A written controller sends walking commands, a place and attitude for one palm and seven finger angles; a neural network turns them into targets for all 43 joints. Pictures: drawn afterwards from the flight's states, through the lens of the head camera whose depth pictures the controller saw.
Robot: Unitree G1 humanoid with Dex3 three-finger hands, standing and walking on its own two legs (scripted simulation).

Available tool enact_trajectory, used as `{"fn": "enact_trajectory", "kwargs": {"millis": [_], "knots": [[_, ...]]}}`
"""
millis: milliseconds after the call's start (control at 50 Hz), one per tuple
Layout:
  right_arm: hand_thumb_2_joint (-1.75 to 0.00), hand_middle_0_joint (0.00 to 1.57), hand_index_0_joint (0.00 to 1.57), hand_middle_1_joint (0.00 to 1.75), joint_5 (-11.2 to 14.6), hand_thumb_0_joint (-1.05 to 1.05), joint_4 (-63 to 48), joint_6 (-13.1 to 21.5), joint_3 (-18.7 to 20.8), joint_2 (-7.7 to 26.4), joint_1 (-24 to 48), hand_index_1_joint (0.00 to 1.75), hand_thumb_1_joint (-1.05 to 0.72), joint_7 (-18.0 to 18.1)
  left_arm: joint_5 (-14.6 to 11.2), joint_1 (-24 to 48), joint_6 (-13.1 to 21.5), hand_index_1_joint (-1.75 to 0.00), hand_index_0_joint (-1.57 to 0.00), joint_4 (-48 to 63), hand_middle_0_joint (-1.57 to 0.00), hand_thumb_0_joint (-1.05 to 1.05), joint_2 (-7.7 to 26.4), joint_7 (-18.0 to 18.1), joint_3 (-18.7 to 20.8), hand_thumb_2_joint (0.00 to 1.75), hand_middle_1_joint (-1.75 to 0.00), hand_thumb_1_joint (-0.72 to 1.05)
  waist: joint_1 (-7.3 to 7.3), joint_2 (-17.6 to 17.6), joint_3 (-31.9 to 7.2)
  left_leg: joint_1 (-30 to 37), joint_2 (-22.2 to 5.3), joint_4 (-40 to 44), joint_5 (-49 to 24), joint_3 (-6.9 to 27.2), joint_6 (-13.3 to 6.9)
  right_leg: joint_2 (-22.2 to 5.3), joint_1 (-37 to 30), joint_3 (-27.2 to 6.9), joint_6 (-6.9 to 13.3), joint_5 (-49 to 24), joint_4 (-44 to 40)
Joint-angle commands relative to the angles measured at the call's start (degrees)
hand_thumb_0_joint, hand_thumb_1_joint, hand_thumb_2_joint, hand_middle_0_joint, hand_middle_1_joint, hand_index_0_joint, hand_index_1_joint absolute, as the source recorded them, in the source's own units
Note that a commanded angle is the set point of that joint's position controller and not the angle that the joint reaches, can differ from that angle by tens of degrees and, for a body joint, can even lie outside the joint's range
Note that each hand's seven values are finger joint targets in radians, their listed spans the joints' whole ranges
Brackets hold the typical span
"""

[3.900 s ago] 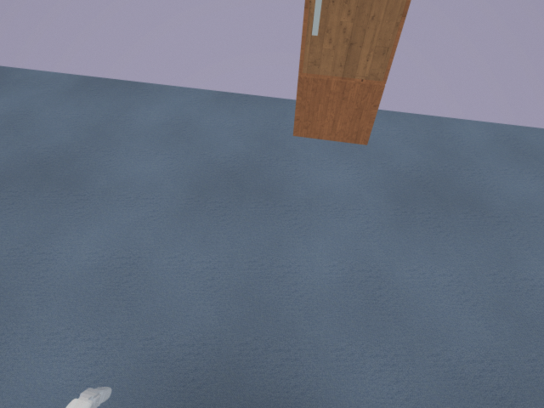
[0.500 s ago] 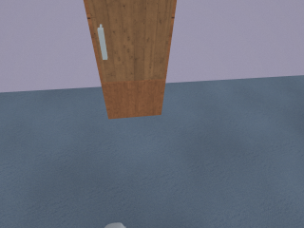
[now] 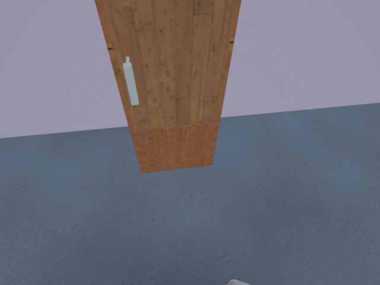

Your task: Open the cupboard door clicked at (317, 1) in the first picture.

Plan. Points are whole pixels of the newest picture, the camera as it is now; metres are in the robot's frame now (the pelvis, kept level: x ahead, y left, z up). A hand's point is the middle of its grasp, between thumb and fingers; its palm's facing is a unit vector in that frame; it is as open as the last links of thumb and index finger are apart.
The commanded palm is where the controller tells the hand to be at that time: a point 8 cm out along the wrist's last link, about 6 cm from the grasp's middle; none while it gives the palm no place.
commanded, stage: turn to face it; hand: left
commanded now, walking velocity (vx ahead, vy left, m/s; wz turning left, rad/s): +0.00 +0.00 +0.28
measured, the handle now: (131, 81) +0.78 +0.25 -0.05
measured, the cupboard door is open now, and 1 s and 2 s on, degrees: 0 0 0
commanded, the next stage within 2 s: take the last steps up to it in 0.20 s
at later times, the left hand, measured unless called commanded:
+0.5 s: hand out of the picture +0.07 +0.20 -0.18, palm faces +0.16 -0.97 -0.18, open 7.4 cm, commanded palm none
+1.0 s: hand out of the picture +0.14 +0.12 -0.16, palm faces +0.22 -0.96 -0.18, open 7.4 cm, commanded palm none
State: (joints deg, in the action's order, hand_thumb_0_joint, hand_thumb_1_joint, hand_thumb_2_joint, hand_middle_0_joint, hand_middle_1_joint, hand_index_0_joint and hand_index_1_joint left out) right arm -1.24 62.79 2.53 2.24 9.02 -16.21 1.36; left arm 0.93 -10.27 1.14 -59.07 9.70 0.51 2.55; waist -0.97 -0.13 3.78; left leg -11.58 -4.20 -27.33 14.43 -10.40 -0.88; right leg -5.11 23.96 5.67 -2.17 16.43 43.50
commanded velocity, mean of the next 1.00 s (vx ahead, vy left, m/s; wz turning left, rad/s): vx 0.19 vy -0.02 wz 0.09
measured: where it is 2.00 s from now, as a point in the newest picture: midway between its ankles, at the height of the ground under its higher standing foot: (196, 282)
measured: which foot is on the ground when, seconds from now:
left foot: down 0.00-0.08, up 0.10-0.34, down 0.36-0.76, up 0.78-1.00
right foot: up 0.00-0.04, down 0.06-0.38, up 0.40-0.74, down 0.76-1.00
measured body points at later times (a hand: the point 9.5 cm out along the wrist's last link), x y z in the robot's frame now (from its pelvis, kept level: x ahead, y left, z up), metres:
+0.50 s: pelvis +0.07 +0.01 +0.00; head +0.08 +0.03 +0.45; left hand +0.06 +0.25 -0.17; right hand +0.12 -0.22 -0.15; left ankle +0.04 +0.11 -0.74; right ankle +0.06 -0.12 -0.70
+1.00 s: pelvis +0.19 -0.03 +0.01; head +0.20 -0.04 +0.45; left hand +0.13 +0.17 -0.15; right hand +0.25 -0.25 -0.16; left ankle +0.19 +0.11 -0.68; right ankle +0.18 -0.11 -0.74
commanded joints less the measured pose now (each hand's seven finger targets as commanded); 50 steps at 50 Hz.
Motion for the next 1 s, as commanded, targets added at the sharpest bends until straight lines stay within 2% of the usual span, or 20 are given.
{"fn": "enact_trajectory", "kwargs": {"millis": [0, 20, 60, 80, 100, 200, 300, 320, 360, 380, 420, 520, 620, 700, 720, 740, 760, 800, 880, 980], "knots": [[-0.90, 0.20, 0.20, 0.30, 0.3, 0.00, -2.1, -0.3, 1.3, 7.0, 0.1, 0.30, -0.90, -0.2, 0.2, -9.3, 0.5, -0.30, -0.20, -0.5, -0.20, 0.00, 2.2, 0.4, 0.3, 0.90, -0.30, 0.90, 3.38, 4.8, -4.7, -3.1, -8.7, 2.7, -15.8, 7.3, -3.0, 0.8, -14.6, 1.7, -0.9, -11.8, -15.9], [-0.90, 0.20, 0.20, 0.30, 0.6, 0.00, -2.1, -0.6, 1.1, 5.3, -0.5, 0.30, -0.90, -0.3, 0.3, -10.6, 0.9, -0.30, -0.20, -0.9, -0.20, 0.00, 4.6, 0.8, 0.6, 0.90, -0.30, 0.90, 3.71, 0.9, -5.5, -5.1, -6.2, -1.1, -8.1, 5.9, -0.6, -2.9, -18.3, -2.2, -0.4, -16.3, -19.1], [-0.90, 0.20, 0.20, 0.30, 0.9, 0.00, -3.2, -2.0, 0.5, 1.7, -2.4, 0.30, -0.90, -0.6, 0.4, -10.3, 1.0, -0.30, -0.20, -0.4, -0.20, 0.00, 10.9, 1.1, 1.4, 0.90, -0.30, 0.90, 2.78, -13.8, -5.8, -10.9, 0.7, -14.0, 17.8, 2.9, 2.9, -18.8, -17.5, -15.7, 7.7, -21.1, -26.5], [-0.90, 0.20, 0.20, 0.30, 0.8, 0.00, -3.0, -3.0, 0.7, 1.5, -1.9, 0.30, -0.90, -0.5, 0.5, -8.8, 0.5, -0.30, -0.20, 0.2, -0.20, 0.00, 10.4, 1.4, 1.3, 0.90, -0.30, 0.90, 2.88, -11.2, -4.0, -9.6, 0.2, -20.8, 21.0, 5.5, 2.7, -20.2, -13.4, -15.6, 10.4, -16.9, -28.9], [-0.90, 0.20, 0.20, 0.30, 0.5, 0.00, -2.8, -3.5, 0.7, 1.7, -1.4, 0.30, -0.90, -0.5, 0.5, -6.4, 0.7, -0.30, -0.20, 0.5, -0.20, 0.00, 9.5, 1.6, 1.6, 0.90, -0.30, 0.90, 2.46, -15.4, -2.2, -11.6, -1.2, -24.6, 18.7, 7.1, 2.6, -18.1, -11.7, -15.1, 10.6, -17.6, -29.2], [-0.90, 0.20, 0.20, 0.30, 1.0, 0.00, -2.2, -3.4, 0.5, 0.8, -1.7, 0.30, -0.90, -0.8, 0.8, -3.9, 0.2, -0.30, -0.20, 1.4, -0.20, 0.00, 8.0, 2.2, 1.8, 0.90, -0.30, 0.90, 1.75, -8.7, -4.2, -10.8, -0.2, -20.4, 14.1, 6.5, 3.3, -14.5, -16.3, -4.4, 10.1, -29.2, -23.4], [-0.90, 0.20, 0.20, 0.30, 0.6, 0.00, -1.5, -2.8, 0.4, 1.2, -4.4, 0.30, -0.90, -0.8, -0.2, -3.2, -0.6, -0.30, -0.20, 0.8, -0.20, 0.00, 7.7, 1.9, 1.9, 0.90, -0.30, 0.90, 0.20, -7.0, -5.6, 1.3, 0.9, 0.2, -2.0, 3.7, 3.4, -10.8, -12.2, -0.2, 5.5, -16.6, -18.2], [-0.90, 0.20, 0.20, 0.30, 0.3, 0.00, -1.0, -2.2, 0.6, 3.2, -5.7, 0.30, -0.90, -0.8, -0.6, -3.1, -0.7, -0.30, -0.20, 1.2, -0.20, 0.00, 6.2, 1.6, 1.4, 0.90, -0.30, 0.90, -0.32, -1.5, -6.2, 6.0, -1.6, 4.1, -4.9, 7.0, 2.5, -8.2, -8.0, 1.4, 3.1, -7.8, -15.1], [-0.90, 0.20, 0.20, 0.30, -0.7, 0.00, -1.8, -2.0, 1.9, 10.2, -6.8, 0.30, -0.90, -0.5, -0.4, -1.4, -1.1, -0.30, -0.20, 3.4, -0.20, 0.00, 2.1, 0.7, 0.6, 0.90, -0.30, 0.90, -1.33, 15.2, -2.6, 2.7, -16.1, 14.8, 2.3, 26.0, -5.5, 0.5, 0.1, 4.1, -0.6, 11.9, -2.9], [-0.90, 0.20, 0.20, 0.30, -0.8, 0.00, -2.0, -1.9, 2.0, 9.8, -5.7, 0.30, -0.90, -0.4, 0.3, 1.1, -1.2, -0.30, -0.20, 3.9, -0.20, 0.00, 3.2, 0.5, 0.6, 0.90, -0.30, 0.90, -1.99, 13.3, 0.5, 0.5, -17.0, 18.2, 11.4, 28.1, -7.9, 0.3, 2.5, 1.2, 0.4, 14.3, 4.1], [-0.90, 0.20, 0.20, 0.30, -0.7, 0.00, -1.6, -1.0, 1.3, 7.6, -6.1, 0.30, -0.90, 0.2, 0.9, 2.2, -0.9, -0.30, -0.20, 3.1, -0.20, 0.00, 3.4, -0.2, 0.9, 0.90, -0.30, 0.90, -2.16, 12.1, 4.7, 1.7, -15.0, 18.5, 6.3, 26.4, -8.2, -0.9, 8.5, -1.9, 1.1, 10.5, 11.9], [-0.90, 0.20, 0.20, 0.30, -0.4, 0.00, -1.3, 0.3, 1.4, 8.1, -7.0, 0.30, -0.90, 0.6, 0.3, -0.4, 0.0, -0.30, -0.20, 1.0, -0.20, 0.00, 2.7, -1.1, 0.4, 0.90, -0.30, 0.90, -1.65, 7.8, -1.1, 12.1, -12.4, 13.4, -15.4, 17.1, -8.4, -0.8, 7.8, -1.6, 0.2, 6.1, 8.2], [-0.90, 0.20, 0.20, 0.30, -0.6, 0.00, -0.9, -0.1, 2.0, 8.6, -6.4, 0.30, -0.90, 0.3, 0.3, 0.7, 0.0, -0.30, -0.20, 1.6, -0.20, 0.00, 1.7, -1.3, 0.4, 0.90, -0.30, 0.90, -1.57, 8.3, 1.4, 7.0, -12.4, 14.2, -6.3, 16.0, -8.3, -0.2, 2.2, 0.1, 0.4, 5.2, -2.4], [-0.90, 0.20, 0.20, 0.30, -0.2, 0.00, -0.8, -0.5, 2.0, 7.3, -3.6, 0.30, -0.90, 0.0, 0.5, -8.8, 0.9, -0.30, -0.20, -1.6, -0.20, 0.00, 2.6, -1.2, 1.3, 0.90, -0.30, 0.90, 3.05, 3.2, -0.5, -2.4, -8.3, 4.6, 2.0, 12.2, -4.4, 2.4, -15.9, 1.9, 1.3, -4.1, -16.6], [-0.90, 0.20, 0.20, 0.30, 0.2, 0.00, -1.2, -0.3, 1.6, 5.6, -3.2, 0.30, -0.90, -0.2, 0.8, -14.3, 1.4, -0.30, -0.20, -3.4, -0.20, 0.00, 5.4, -0.8, 1.9, 0.90, -0.30, 0.90, 5.42, -3.2, -2.4, -9.0, -4.0, -4.8, 5.6, 7.8, -2.3, -2.1, -24.5, -3.9, 2.7, -0.5, -20.2], [-0.90, 0.20, 0.20, 0.30, 0.6, 0.00, -3.2, -0.1, 0.8, 1.7, -2.3, 0.30, -0.90, -0.7, 1.1, -19.9, 2.0, -0.30, -0.20, -4.8, -0.20, 0.00, 11.2, -0.2, 3.0, 0.90, -0.30, 0.90, 7.33, -19.3, -3.7, -20.8, 2.6, -20.4, 15.9, 1.7, 0.0, -14.9, -31.1, -22.7, 7.9, 4.8, -28.0], [-0.90, 0.20, 0.20, 0.30, 0.4, 0.00, -5.1, -0.5, 1.1, 4.1, 1.3, 0.30, -0.90, -0.9, 0.2, -22.4, 1.7, -0.30, -0.20, -4.9, -0.20, 0.00, 12.6, 0.2, 3.0, 0.90, -0.30, 0.90, 8.53, -16.8, -3.0, -24.1, 2.0, -31.0, 21.5, 6.1, -0.4, -19.7, -28.0, -30.6, 12.0, 10.8, -34.0], [-0.90, 0.20, 0.20, 0.30, 0.1, 0.00, -4.4, -0.8, 1.7, 3.9, 3.6, 0.30, -0.90, -1.4, 0.2, -15.8, 1.7, -0.30, -0.20, -3.6, -0.20, 0.00, 8.7, 0.8, 2.5, 0.90, -0.30, 0.90, 5.97, -12.6, 3.6, -25.6, -2.1, -38.2, 12.2, 9.1, -0.8, -17.3, -18.3, -26.4, 12.2, 17.7, -36.4], [-0.90, 0.20, 0.20, 0.30, -0.2, 0.00, -2.3, -1.5, 1.5, 1.0, -0.4, 0.30, -0.90, -1.9, 0.5, -11.7, 2.9, -0.30, -0.20, -2.5, -0.20, 0.00, 3.4, 1.1, 0.7, 0.90, -0.30, 0.90, 0.94, -4.5, 2.8, -18.9, -3.0, -33.5, 3.0, 7.7, 1.0, -11.3, -12.5, -10.3, 9.9, -3.9, -34.1], [-0.90, 0.20, 0.20, 0.30, 0.1, 0.00, -3.7, -1.6, 1.1, 0.6, 3.6, 0.30, -0.90, -2.3, 0.5, -15.2, 3.7, -0.30, -0.20, -4.3, -0.20, 0.00, 4.1, 0.9, 0.3, 0.90, -0.30, 0.90, 1.54, -4.5, 1.8, -19.4, -2.2, -22.9, -0.5, 5.4, 2.0, -10.2, -16.9, -6.0, 11.0, -17.6, -33.0]]}}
